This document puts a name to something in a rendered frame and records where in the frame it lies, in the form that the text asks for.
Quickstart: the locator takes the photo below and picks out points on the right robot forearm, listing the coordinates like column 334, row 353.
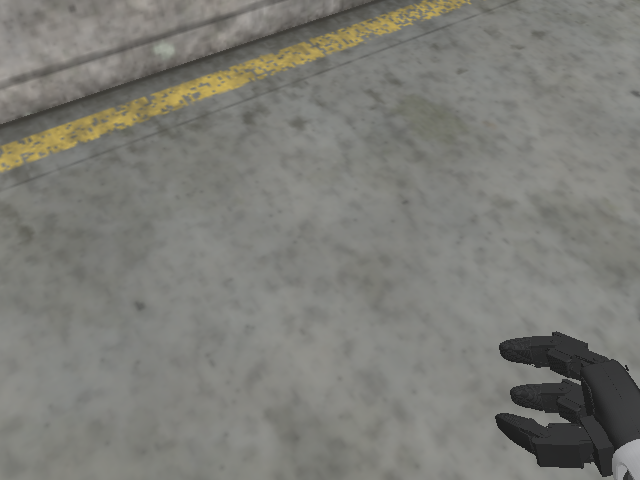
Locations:
column 626, row 461

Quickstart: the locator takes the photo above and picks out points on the right robot hand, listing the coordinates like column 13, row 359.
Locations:
column 606, row 405

